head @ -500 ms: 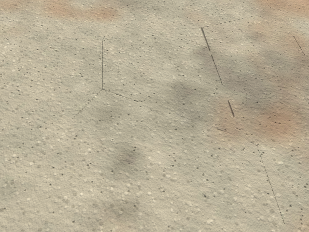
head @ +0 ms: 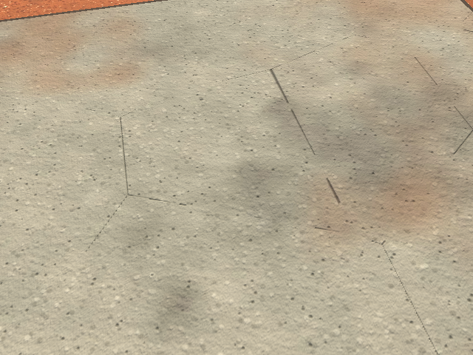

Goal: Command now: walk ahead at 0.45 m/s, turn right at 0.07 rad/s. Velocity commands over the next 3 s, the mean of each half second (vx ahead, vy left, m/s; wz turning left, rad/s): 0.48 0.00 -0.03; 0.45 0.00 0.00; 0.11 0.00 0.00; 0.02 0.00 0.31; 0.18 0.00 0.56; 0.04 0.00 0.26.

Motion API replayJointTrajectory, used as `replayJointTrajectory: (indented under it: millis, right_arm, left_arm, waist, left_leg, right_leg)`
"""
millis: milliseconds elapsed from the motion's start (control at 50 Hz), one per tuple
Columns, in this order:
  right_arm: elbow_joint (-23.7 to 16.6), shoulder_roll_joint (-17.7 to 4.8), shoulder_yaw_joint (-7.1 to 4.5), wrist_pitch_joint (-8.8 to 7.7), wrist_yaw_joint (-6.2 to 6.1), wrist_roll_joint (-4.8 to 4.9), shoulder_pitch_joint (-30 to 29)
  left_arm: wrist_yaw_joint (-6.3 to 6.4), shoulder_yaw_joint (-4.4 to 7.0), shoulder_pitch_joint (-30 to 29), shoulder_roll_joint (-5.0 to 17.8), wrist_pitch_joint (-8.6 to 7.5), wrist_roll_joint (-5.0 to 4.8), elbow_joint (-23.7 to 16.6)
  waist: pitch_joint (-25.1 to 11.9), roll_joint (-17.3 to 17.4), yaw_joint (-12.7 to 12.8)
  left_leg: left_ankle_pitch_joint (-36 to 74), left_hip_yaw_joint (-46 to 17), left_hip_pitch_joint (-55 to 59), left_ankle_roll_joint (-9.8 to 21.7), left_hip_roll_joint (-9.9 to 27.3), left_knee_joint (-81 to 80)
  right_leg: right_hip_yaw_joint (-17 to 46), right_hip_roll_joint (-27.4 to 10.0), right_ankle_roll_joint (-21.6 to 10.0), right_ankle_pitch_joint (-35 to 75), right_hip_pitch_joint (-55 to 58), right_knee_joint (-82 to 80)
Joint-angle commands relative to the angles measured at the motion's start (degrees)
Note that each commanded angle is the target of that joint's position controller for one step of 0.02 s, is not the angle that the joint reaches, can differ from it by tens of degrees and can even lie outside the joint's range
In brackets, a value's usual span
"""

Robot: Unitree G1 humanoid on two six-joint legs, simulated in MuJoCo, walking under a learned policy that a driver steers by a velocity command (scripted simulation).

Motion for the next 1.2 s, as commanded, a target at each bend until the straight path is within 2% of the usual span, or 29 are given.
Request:
replayJointTrajectory:
  millis: [20, 100, 180, 220, 260, 280, 300, 320, 340, 360, 380, 400, 440, 500, 600, 700, 760, 780, 800, 820, 840, 860, 880, 900, 920, 960, 1040, 1100, 1200]
  right_arm:
    - [-4.6, -3.5, -0.63, -0.46, 0.23, -0.34, -5.6]
    - [-7.5, -1.7, 0.49, -0.43, 0.48, 0.07, -14.1]
    - [-9.1, -2.0, 0.76, -0.53, 0.27, 0.33, -17.9]
    - [-8.2, -2.8, 0.4, -0.71, -0.45, 0.33, -14.8]
    - [-3.8, -4.9, -0.74, -1.3, -1.71, 0.22, -1.6]
    - [-1.2, -7.6, -1.67, -1.89, -2.53, -0.79, 7.9]
    - [-0.5, -15.3, -3.63, -2.03, -3.07, -2.1, 13.7]
    - [-0.2, -12.5, -3.03, -1.66, -2.4, 0.4, 11.9]
    - [-0.6, -10.5, -2.44, -1.6, -2.38, 1.22, 4.4]
    - [-1.3, -6.3, -1.41, -1.92, -2.13, 1.15, -0.2]
    - [-0.9, -4.5, -0.79, -2.34, -2.09, 1.08, -1.8]
    - [-0.1, -3.3, -0.38, -2.7, -2.19, 1.32, -2.3]
    - [1.2, -3.0, -0.24, -3.78, -2.05, 1.32, -0.8]
    - [3.5, -4.1, -0.57, -4.52, -1.92, 1.71, 2.4]
    - [6.2, -3.6, -0.23, -4.48, -1.99, 2.01, 6.9]
    - [8.9, -4.2, -0.13, -4.15, -2.76, 1.37, 11.3]
    - [9.6, -5.2, -0.33, -3.69, -3.45, 0.88, 10.0]
    - [9.7, -5.7, -0.46, -3.52, -3.57, 0.69, 9.3]
    - [9.8, -5.8, -0.42, -3.22, -3.51, 0.79, 8.6]
    - [8.9, -4.8, 0.04, -3.28, -3.42, 1.2, 8.3]
    - [6.8, 1.3, 1.42, -3.48, -2.68, 3.46, 13.9]
    - [8.1, -3.2, 0.06, -3.35, -3.14, 2.43, 13.0]
    - [7.1, -3.9, -0.42, -3.25, -3.35, 2.07, 8.6]
    - [6.8, -2.4, 0.01, -3.52, -3.34, 1.89, 6.5]
    - [7.2, -1.3, 0.01, -3.06, -3.36, 1.58, 5.9]
    - [8.1, 0.1, 0.17, -1.4, -2.95, 0.31, 7.7]
    - [8.0, 1.3, 0.36, 0.12, -2.74, 0.41, 5.8]
    - [7.1, 2.1, 1.17, 0.22, -3.04, 0.71, 0.1]
    - [7.7, 1.3, 1.47, 0.02, -4.35, 1.0, -2.7]
  left_arm:
    - [0.22, 1.89, 2.0, 7.9, -1.6, -0.69, -1.0]
    - [0.31, 1.68, 4.4, 7.8, -1.8, -0.47, 1.4]
    - [0.87, 1.88, 6.0, 9.4, -1.87, -0.3, 3.8]
    - [1.19, 1.96, 4.8, 10.2, -1.85, -0.12, 4.4]
    - [1.34, 2.2, 3.8, 11.3, -1.4, 0.27, 5.0]
    - [1.34, 1.84, 4.1, 10.5, -1.42, 0.05, 4.7]
    - [0.65, 0.21, 11.0, 3.2, -1.5, -1.91, 2.7]
    - [0.75, 1.39, 8.8, 7.7, -1.57, -0.49, 3.8]
    - [0.63, 1.93, 3.3, 8.7, -1.52, -0.09, 2.2]
    - [0.23, 1.57, 0.8, 8.1, -1.87, -0.06, 1.7]
    - [-0.02, 1.4, 0.3, 6.8, -1.57, 0.02, 2.0]
    - [-0.24, 1.21, 1.6, 6.1, -0.76, 0.81, 2.4]
    - [-0.89, 0.86, 2.4, 4.6, 0.44, 1.21, 3.3]
    - [-1.27, 0.78, -4.0, 4.4, 1.06, 1.19, 1.3]
    - [-1.54, -0.01, -15.8, 2.9, 0.61, 0.78, -2.2]
    - [-1.28, -0.18, -22.8, 3.4, 0.23, 0.58, -4.5]
    - [-0.88, 0.41, -20.6, 4.5, -0.34, 0.67, -4.3]
    - [-0.49, 0.89, -16.1, 5.3, -0.62, 0.73, -2.9]
    - [0.02, 1.57, -7.5, 6.3, -1.14, 1.02, 0.0]
    - [0.72, 2.67, 2.9, 9.2, -1.67, 2.16, 2.8]
    - [1.27, 4.59, 8.9, 15.8, -1.49, 3.3, 3.4]
    - [0.76, 4.29, 5.8, 13.8, -0.79, 0.91, 3.5]
    - [0.7, 3.61, -0.6, 11.2, -0.75, -0.32, 2.8]
    - [0.52, 2.59, -4.1, 7.2, -1.26, -0.36, 2.4]
    - [0.57, 1.92, -5.5, 4.9, -1.74, -0.36, 2.8]
    - [0.74, 1.1, -6.0, 3.0, -2.39, -0.42, 4.1]
    - [0.81, 1.2, -4.8, 5.4, -2.95, -0.3, 6.1]
    - [1.05, 0.6, -4.0, 4.6, -2.24, -0.24, 7.4]
    - [1.65, 0.4, -1.1, 4.4, -0.91, 0.0, 10.2]
  waist:
    - [4.9, -7.2, 0.8]
    - [6.5, -7.8, 2.3]
    - [7.3, -7.3, 2.4]
    - [5.4, -7.4, 0.3]
    - [-2.6, -6.5, -5.7]
    - [-8.5, -4.6, -9.4]
    - [-18.8, 9.8, -7.1]
    - [-19.5, 6.7, -7.1]
    - [-7.7, 3.6, -4.0]
    - [-2.6, 0.1, -2.6]
    - [0.3, 0.3, -0.9]
    - [1.5, 1.4, 0.8]
    - [1.3, 1.1, 1.7]
    - [3.9, 0.2, 1.3]
    - [5.5, -0.1, -1.4]
    - [5.8, 0.3, -3.3]
    - [4.5, 1.0, -1.2]
    - [2.1, 1.5, 0.8]
    - [-2.4, 0.4, 4.6]
    - [-8.9, -1.8, 8.3]
    - [-17.6, -14.4, 6.8]
    - [-17.6, -11.4, 6.1]
    - [-8.0, -7.4, 3.2]
    - [-3.3, -4.8, 1.9]
    - [-0.8, -4.4, 0.3]
    - [-0.7, -6.2, -2.1]
    - [-1.6, -6.8, -3.6]
    - [-1.1, -8.5, -2.0]
    - [-1.0, -8.3, 0.0]
  left_leg:
    - [4.8, 0.0, -13.3, -2.1, 1.7, -0.1]
    - [10.4, 1.9, -10.8, -2.7, 0.8, -11.2]
    - [11.2, 3.0, -4.9, 0.3, -1.1, -20.4]
    - [8.2, 3.8, 1.6, 2.5, -3.4, -22.8]
    - [6.1, 5.1, 17.7, 4.9, -7.2, -26.8]
    - [4.1, -0.5, 32.6, 6.9, -1.7, -27.7]
    - [-6.6, -28.7, 51.0, 14.2, 17.5, -30.4]
    - [-9.8, -44.8, 47.6, 15.4, 20.0, -41.0]
    - [-12.6, -34.8, 38.0, 13.6, 17.6, -41.8]
    - [-8.6, -27.4, 29.9, 12.4, 15.3, -43.6]
    - [-3.5, -21.4, 24.6, 10.6, 12.3, -45.3]
    - [0.6, -17.1, 20.2, 9.4, 10.1, -46.6]
    - [7.3, -12.9, 17.8, 9.7, 8.6, -48.2]
    - [9.9, -9.2, 18.9, 10.4, 7.7, -51.2]
    - [18.4, -4.0, 22.8, 8.8, 5.1, -51.0]
    - [27.4, -3.7, 31.6, 8.4, 7.7, -48.0]
    - [41.1, -3.2, 36.4, 7.4, 9.2, -41.8]
    - [48.9, -2.6, 36.8, 6.6, 8.8, -36.2]
    - [51.2, -1.0, 35.0, 5.6, 7.1, -26.2]
    - [39.5, 0.5, 25.4, 4.7, 4.9, -12.3]
    - [8.6, 4.1, 4.4, 1.6, -4.2, 10.7]
    - [-15.0, -3.2, -2.8, 2.0, -8.0, 18.8]
    - [-10.8, -5.5, -4.9, 2.1, -4.5, 19.6]
    - [-7.8, -5.2, -3.4, 1.8, -2.6, 16.7]
    - [-6.8, -4.9, -1.1, 1.4, -1.2, 13.4]
    - [-5.3, -4.0, 4.5, -0.1, -1.1, 9.0]
    - [0.2, -1.8, 5.1, -1.7, -2.0, 0.9]
    - [5.7, 0.4, 7.2, -2.0, -1.6, -10.5]
    - [5.2, 0.7, 10.9, -0.7, -2.3, -19.8]
  right_leg:
    - [10.5, -14.3, -8.0, 13.9, 3.7, -8.7]
    - [6.4, -13.1, -7.5, 21.6, 2.0, -8.5]
    - [5.8, -15.4, -6.6, 28.0, 4.3, -7.7]
    - [4.5, -15.8, -5.3, 41.5, 6.3, -2.5]
    - [2.0, -13.8, -3.5, 54.0, 6.0, 14.5]
    - [0.7, -11.5, -2.7, 42.0, -3.3, 28.8]
    - [-2.4, -2.4, 0.3, 6.7, -22.9, 53.3]
    - [4.7, 1.4, -0.7, -15.2, -29.4, 60.5]
    - [5.4, -2.8, -1.3, -10.2, -33.4, 61.5]
    - [4.5, -5.4, -1.6, -5.4, -32.3, 58.0]
    - [3.7, -7.4, -1.5, -3.7, -30.1, 54.4]
    - [3.2, -8.4, -0.9, -3.0, -27.0, 52.0]
    - [1.9, -8.8, 0.1, -1.7, -25.0, 50.4]
    - [0.2, -10.6, 1.8, 3.7, -31.3, 44.8]
    - [-2.8, -9.8, 3.3, 14.0, -33.4, 28.2]
    - [-4.0, -7.6, 1.6, 14.2, -32.3, 19.1]
    - [-4.5, -5.1, -1.1, 7.0, -27.6, 15.7]
    - [-5.2, -3.2, -2.2, 4.5, -21.8, 14.6]
    - [-6.0, -1.6, -3.7, 5.6, -11.6, 11.0]
    - [0.3, -7.7, -6.3, 4.4, 3.8, 10.9]
    - [27.6, -25.5, -13.6, -2.4, 21.8, 8.3]
    - [39.0, -28.3, -15.6, 6.6, 20.0, 2.2]
    - [27.3, -26.0, -14.1, 15.1, 11.5, 2.8]
    - [19.6, -23.8, -12.8, 27.1, 4.2, 2.1]
    - [13.3, -20.8, -10.6, 35.0, -0.4, 1.4]
    - [6.3, -17.7, -8.2, 43.6, -6.2, 0.2]
    - [0.4, -15.3, -8.4, 50.8, -7.4, -0.3]
    - [-2.4, -13.2, -6.9, 48.6, -7.6, 0.1]
    - [0.3, -15.3, -6.9, 42.3, -4.2, 3.6]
